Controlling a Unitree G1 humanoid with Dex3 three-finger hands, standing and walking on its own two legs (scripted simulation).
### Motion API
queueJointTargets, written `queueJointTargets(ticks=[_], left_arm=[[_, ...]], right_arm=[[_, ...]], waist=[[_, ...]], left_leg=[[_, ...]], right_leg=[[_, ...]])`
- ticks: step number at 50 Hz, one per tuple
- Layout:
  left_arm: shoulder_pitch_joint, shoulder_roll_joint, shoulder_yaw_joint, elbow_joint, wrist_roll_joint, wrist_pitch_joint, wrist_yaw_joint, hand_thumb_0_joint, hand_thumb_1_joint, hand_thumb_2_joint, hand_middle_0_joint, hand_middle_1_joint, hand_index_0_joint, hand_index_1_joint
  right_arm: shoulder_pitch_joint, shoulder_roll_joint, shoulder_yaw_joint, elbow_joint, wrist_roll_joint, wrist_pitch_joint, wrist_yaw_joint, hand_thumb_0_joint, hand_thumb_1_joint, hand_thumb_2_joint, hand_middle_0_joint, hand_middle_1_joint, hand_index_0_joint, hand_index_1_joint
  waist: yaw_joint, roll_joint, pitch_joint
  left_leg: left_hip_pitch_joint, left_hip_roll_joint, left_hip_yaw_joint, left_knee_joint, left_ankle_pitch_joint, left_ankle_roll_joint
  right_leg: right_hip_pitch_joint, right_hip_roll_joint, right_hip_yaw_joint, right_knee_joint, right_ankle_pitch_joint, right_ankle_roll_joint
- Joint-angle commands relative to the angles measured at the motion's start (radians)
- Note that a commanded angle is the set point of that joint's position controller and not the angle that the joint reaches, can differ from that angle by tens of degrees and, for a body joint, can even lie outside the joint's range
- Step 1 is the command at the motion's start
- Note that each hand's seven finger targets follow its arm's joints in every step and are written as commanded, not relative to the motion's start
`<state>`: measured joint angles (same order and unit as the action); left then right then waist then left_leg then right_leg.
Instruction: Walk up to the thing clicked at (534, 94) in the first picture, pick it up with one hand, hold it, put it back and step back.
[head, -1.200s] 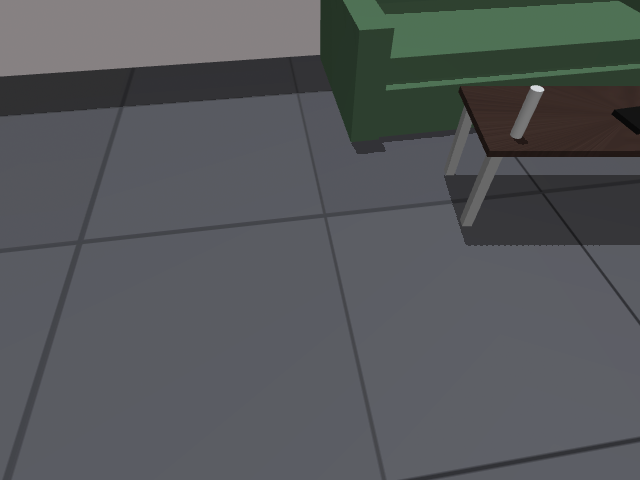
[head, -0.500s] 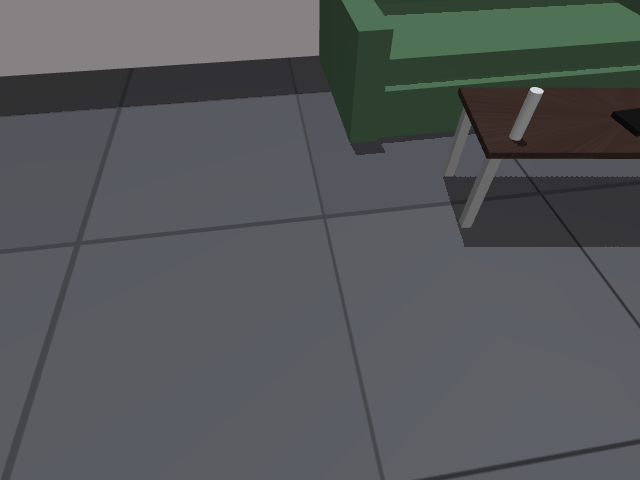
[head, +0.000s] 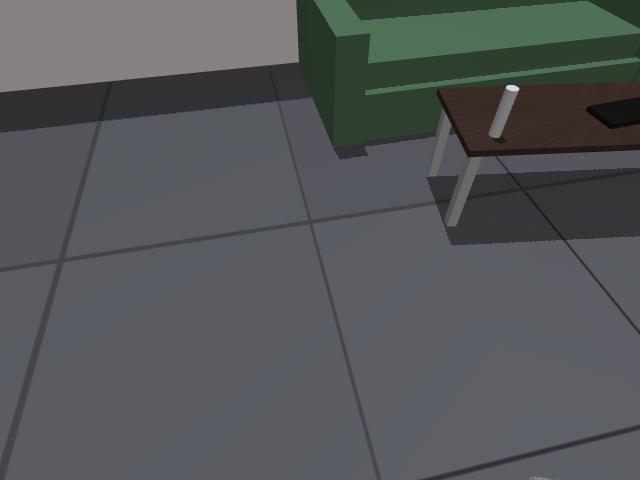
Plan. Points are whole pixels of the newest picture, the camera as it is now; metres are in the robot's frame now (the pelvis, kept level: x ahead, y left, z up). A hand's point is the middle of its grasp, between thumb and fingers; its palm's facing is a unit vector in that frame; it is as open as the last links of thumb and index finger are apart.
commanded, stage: walk up
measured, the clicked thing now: (503, 112) +1.27 -0.61 -0.27
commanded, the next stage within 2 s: none
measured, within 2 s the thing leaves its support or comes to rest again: neither
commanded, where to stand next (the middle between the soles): +0.78 -0.11 m, yaw -24 degrees
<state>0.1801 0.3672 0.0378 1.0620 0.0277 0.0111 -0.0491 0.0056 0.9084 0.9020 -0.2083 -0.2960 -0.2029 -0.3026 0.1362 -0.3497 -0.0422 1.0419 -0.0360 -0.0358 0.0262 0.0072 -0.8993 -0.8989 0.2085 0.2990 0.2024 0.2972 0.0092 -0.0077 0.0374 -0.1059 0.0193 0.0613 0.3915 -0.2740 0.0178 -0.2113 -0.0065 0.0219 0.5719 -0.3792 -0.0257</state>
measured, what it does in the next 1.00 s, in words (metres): walks ahead, turning right: right foot, then left foot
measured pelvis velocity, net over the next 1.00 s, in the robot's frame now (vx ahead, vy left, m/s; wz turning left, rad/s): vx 0.38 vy -0.07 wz -0.33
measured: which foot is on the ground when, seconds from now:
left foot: down 0.00-0.22, up 0.24-0.66, down 0.68-1.00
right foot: up 0.00-0.20, down 0.22-0.72, up 0.74-1.00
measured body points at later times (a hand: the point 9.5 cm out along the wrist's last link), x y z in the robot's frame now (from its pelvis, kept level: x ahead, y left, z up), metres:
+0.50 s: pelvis +0.15 -0.09 -0.01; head +0.15 -0.11 +0.44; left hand +0.22 +0.22 -0.11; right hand +0.18 -0.42 -0.13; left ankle +0.26 +0.05 -0.69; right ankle +0.12 -0.19 -0.74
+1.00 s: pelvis +0.38 -0.07 -0.01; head +0.40 -0.08 +0.44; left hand +0.59 +0.21 -0.11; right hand +0.32 -0.39 -0.12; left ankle +0.40 +0.05 -0.74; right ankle +0.43 -0.23 -0.71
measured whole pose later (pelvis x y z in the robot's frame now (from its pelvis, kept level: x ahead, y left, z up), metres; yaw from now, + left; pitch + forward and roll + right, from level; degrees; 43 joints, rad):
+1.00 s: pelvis +0.38 -0.07 -0.01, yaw -19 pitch -3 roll +1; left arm 0.26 0.44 0.05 0.85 0.00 -0.06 -0.05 0.01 0.91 0.90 -0.21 -0.30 -0.20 -0.30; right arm 0.33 -0.41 -0.06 0.80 -0.03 -0.05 0.06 0.01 -0.90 -0.90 0.21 0.30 0.20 0.30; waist -0.05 0.00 0.09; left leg -0.16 0.06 0.15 0.53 -0.32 0.01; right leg -0.48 -0.06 -0.02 0.77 -0.28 -0.02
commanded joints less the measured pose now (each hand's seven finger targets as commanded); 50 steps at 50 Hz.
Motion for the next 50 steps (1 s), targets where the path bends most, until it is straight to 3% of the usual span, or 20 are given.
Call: queueJointTargets(ticks=[1,6,9,10,11,12,13,18,23,29,31,33,34,35,36,37,39,42,45,50], left_arm=[[-0.150,0.240,0.073,-0.180,0.013,-0.044,-0.016,0.000,0.900,0.900,-0.200,-0.300,-0.200,-0.300],[-0.007,0.222,0.090,-0.175,0.000,-0.040,-0.061,0.000,0.900,0.900,-0.200,-0.300,-0.200,-0.300],[0.126,0.227,0.104,-0.144,0.007,-0.047,-0.050,0.000,0.900,0.900,-0.200,-0.300,-0.200,-0.300],[0.237,0.268,0.125,-0.120,0.011,-0.057,-0.034,0.000,0.900,0.900,-0.200,-0.300,-0.200,-0.300],[0.361,0.345,0.152,-0.111,0.011,-0.068,-0.011,0.000,0.900,0.900,-0.200,-0.300,-0.200,-0.300],[0.340,0.426,0.155,-0.156,0.004,-0.079,-0.001,0.000,0.900,0.900,-0.200,-0.300,-0.200,-0.300],[0.234,0.442,0.149,-0.198,-0.009,-0.079,-0.001,0.000,0.900,0.900,-0.200,-0.300,-0.200,-0.300],[0.110,0.325,0.108,-0.234,-0.026,-0.099,0.019,0.000,0.900,0.900,-0.200,-0.300,-0.200,-0.300],[0.154,0.325,0.112,-0.270,-0.024,-0.121,0.020,0.000,0.900,0.900,-0.200,-0.300,-0.200,-0.300],[0.198,0.336,0.109,-0.285,-0.019,-0.129,0.026,0.000,0.900,0.900,-0.200,-0.300,-0.200,-0.300],[0.172,0.336,0.103,-0.292,-0.020,-0.126,0.030,0.000,0.900,0.900,-0.200,-0.300,-0.200,-0.300],[0.154,0.321,0.091,-0.304,-0.017,-0.121,0.035,0.000,0.900,0.900,-0.200,-0.300,-0.200,-0.300],[0.184,0.266,0.074,-0.311,-0.018,-0.121,0.036,0.000,0.900,0.900,-0.200,-0.300,-0.200,-0.300],[0.243,0.170,0.046,-0.325,-0.044,-0.121,0.040,0.000,0.900,0.900,-0.200,-0.300,-0.200,-0.300],[0.241,0.256,0.063,-0.308,-0.040,-0.120,0.056,0.000,0.900,0.900,-0.200,-0.300,-0.200,-0.300],[0.191,0.301,0.059,-0.297,-0.033,-0.120,0.059,0.000,0.900,0.900,-0.200,-0.300,-0.200,-0.300],[0.227,0.280,0.059,-0.261,-0.047,-0.114,0.046,0.000,0.900,0.900,-0.200,-0.300,-0.200,-0.300],[0.230,0.241,0.058,-0.243,-0.044,-0.101,0.022,0.000,0.900,0.900,-0.200,-0.300,-0.200,-0.300],[0.140,0.226,0.057,-0.279,-0.034,-0.099,0.011,0.000,0.900,0.900,-0.200,-0.300,-0.200,-0.300],[0.135,0.220,0.072,-0.272,-0.025,-0.109,0.010,0.000,0.900,0.900,-0.200,-0.300,-0.200,-0.300]], right_arm=[[0.068,-0.344,-0.117,-0.120,-0.002,-0.048,-0.011,0.000,-0.900,-0.900,0.200,0.300,0.200,0.300],[-0.066,-0.329,-0.115,-0.206,-0.020,-0.050,0.011,0.000,-0.900,-0.900,0.200,0.300,0.200,0.300],[-0.078,-0.308,-0.109,-0.222,-0.015,-0.034,0.014,0.000,-0.900,-0.900,0.200,0.300,0.200,0.300],[-0.051,-0.273,-0.095,-0.221,-0.017,-0.024,0.013,0.000,-0.900,-0.900,0.200,0.300,0.200,0.300],[-0.023,-0.196,-0.063,-0.239,-0.011,-0.021,0.016,0.000,-0.900,-0.900,0.200,0.300,0.200,0.300],[-0.024,-0.189,-0.053,-0.284,0.010,-0.018,0.021,0.000,-0.900,-0.900,0.200,0.300,0.200,0.300],[-0.048,-0.282,-0.078,-0.273,0.004,-0.014,0.015,0.000,-0.900,-0.900,0.200,0.300,0.200,0.300],[0.128,-0.289,-0.084,-0.181,0.016,-0.003,0.030,0.000,-0.900,-0.900,0.200,0.300,0.200,0.300],[0.057,-0.276,-0.090,-0.246,-0.010,-0.002,0.053,0.000,-0.900,-0.900,0.200,0.300,0.200,0.300],[-0.042,-0.250,-0.092,-0.304,-0.008,-0.027,0.059,0.000,-0.900,-0.900,0.200,0.300,0.200,0.300],[-0.021,-0.250,-0.097,-0.302,-0.004,-0.036,0.059,0.000,-0.900,-0.900,0.200,0.300,0.200,0.300],[0.130,-0.264,-0.112,-0.269,-0.003,-0.046,0.052,0.000,-0.900,-0.900,0.200,0.300,0.200,0.300],[0.283,-0.325,-0.136,-0.230,-0.011,-0.053,0.040,0.000,-0.900,-0.900,0.200,0.300,0.200,0.300],[0.362,-0.408,-0.159,-0.241,-0.023,-0.062,0.027,0.000,-0.900,-0.900,0.200,0.300,0.200,0.300],[0.311,-0.432,-0.162,-0.257,0.018,-0.055,0.026,0.000,-0.900,-0.900,0.200,0.300,0.200,0.300],[0.256,-0.403,-0.157,-0.271,0.032,-0.049,0.025,0.000,-0.900,-0.900,0.200,0.300,0.200,0.300],[0.151,-0.335,-0.123,-0.307,0.030,-0.046,0.018,0.000,-0.900,-0.900,0.200,0.300,0.200,0.300],[0.160,-0.312,-0.100,-0.304,0.022,-0.056,0.017,0.000,-0.900,-0.900,0.200,0.300,0.200,0.300],[0.175,-0.323,-0.103,-0.317,0.015,-0.055,0.019,0.000,-0.900,-0.900,0.200,0.300,0.200,0.300],[0.132,-0.322,-0.098,-0.352,0.018,-0.041,0.029,0.000,-0.900,-0.900,0.200,0.300,0.200,0.300]], waist=[[-0.080,0.054,0.081],[0.001,0.194,0.065],[0.057,0.079,0.028],[0.104,-0.055,-0.019],[0.170,-0.328,-0.044],[0.134,-0.396,-0.029],[0.088,-0.190,0.051],[-0.010,-0.123,0.060],[0.017,-0.072,0.083],[0.043,-0.086,0.089],[0.017,-0.098,0.073],[-0.073,-0.033,-0.011],[-0.138,0.131,-0.101],[-0.150,0.366,-0.176],[-0.120,0.277,-0.170],[-0.096,0.131,-0.089],[-0.039,0.140,-0.002],[-0.031,0.182,0.003],[-0.049,0.193,0.027],[-0.011,0.159,0.006]], left_leg=[[0.120,0.430,-0.418,-0.279,-0.392,0.236],[-0.098,0.261,-0.057,-0.200,-0.290,0.140],[-0.255,0.199,0.053,0.026,-0.323,0.107],[-0.351,0.155,0.078,0.246,-0.309,0.089],[-0.491,0.037,0.132,0.607,-0.293,0.055],[-0.608,-0.057,-0.001,0.790,-0.357,0.006],[-0.569,0.038,-0.119,0.816,-0.303,-0.002],[-0.424,0.119,-0.126,0.680,-0.045,0.003],[-0.473,0.116,-0.089,0.470,0.017,-0.038],[-0.426,0.105,-0.059,0.288,0.094,-0.030],[-0.309,0.083,-0.026,0.241,0.065,-0.015],[-0.049,0.022,0.019,0.144,0.080,0.011],[0.154,0.059,-0.061,0.089,-0.023,0.052],[0.329,0.329,-0.501,-0.021,-0.151,0.145],[0.246,0.444,-0.729,-0.146,-0.196,0.245],[0.113,0.429,-0.638,-0.136,-0.184,0.242],[-0.003,0.325,-0.363,-0.116,-0.072,0.207],[-0.064,0.246,-0.157,-0.092,0.188,0.190],[-0.043,0.279,-0.115,-0.090,0.219,0.235],[-0.178,0.255,-0.059,0.000,0.115,0.188]], right_leg=[[-0.489,-0.123,0.081,0.330,-0.054,-0.002],[-0.160,-0.102,-0.050,0.131,0.055,0.019],[0.097,-0.030,-0.153,0.061,0.168,0.016],[0.249,-0.003,-0.118,0.056,0.092,0.006],[0.343,-0.085,0.113,-0.145,-0.193,-0.048],[0.228,-0.342,0.714,-0.446,-0.429,-0.171],[0.087,-0.416,0.816,-0.476,-0.578,-0.248],[-0.034,-0.227,0.373,-0.383,-0.220,-0.149],[-0.028,-0.217,0.291,-0.371,-0.174,-0.184],[0.012,-0.204,0.230,-0.285,0.008,-0.168],[-0.025,-0.203,0.190,-0.224,0.203,-0.159],[-0.076,-0.153,0.119,0.000,0.412,-0.111],[-0.163,-0.074,0.058,0.312,0.442,-0.075],[-0.411,0.068,0.006,0.599,0.121,-0.015],[-0.464,0.079,0.068,0.694,-0.150,-0.029],[-0.451,0.021,0.105,0.749,-0.105,-0.029],[-0.422,-0.050,0.082,0.671,-0.008,-0.028],[-0.324,-0.058,0.036,0.475,0.043,0.008],[-0.331,-0.074,-0.002,0.287,0.046,0.019],[-0.087,-0.029,-0.089,0.082,0.202,-0.007]])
